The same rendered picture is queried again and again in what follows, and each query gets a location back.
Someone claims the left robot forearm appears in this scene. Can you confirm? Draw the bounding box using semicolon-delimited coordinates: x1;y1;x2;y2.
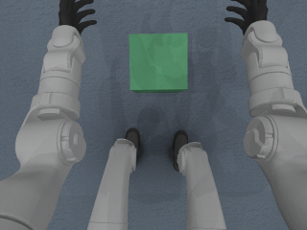
15;25;86;161

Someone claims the robot right thigh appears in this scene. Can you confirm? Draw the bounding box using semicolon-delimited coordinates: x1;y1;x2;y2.
178;147;226;230

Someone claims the robot left hand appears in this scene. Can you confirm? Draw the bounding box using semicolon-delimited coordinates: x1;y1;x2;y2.
59;0;97;35

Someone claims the robot right hand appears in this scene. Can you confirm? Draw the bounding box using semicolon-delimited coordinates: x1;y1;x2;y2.
224;0;269;35

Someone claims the right robot upper arm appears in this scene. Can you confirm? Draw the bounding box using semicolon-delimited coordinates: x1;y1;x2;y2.
243;114;307;230

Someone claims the right robot forearm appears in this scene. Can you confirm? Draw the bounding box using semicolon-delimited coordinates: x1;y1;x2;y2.
241;20;307;119

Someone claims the carton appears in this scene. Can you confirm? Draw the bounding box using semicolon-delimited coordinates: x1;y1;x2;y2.
129;33;188;93

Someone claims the robot right shin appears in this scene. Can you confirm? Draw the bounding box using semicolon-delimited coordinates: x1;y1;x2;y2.
177;142;208;166

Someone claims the left robot upper arm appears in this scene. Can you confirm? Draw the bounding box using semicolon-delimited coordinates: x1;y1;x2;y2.
0;118;86;230

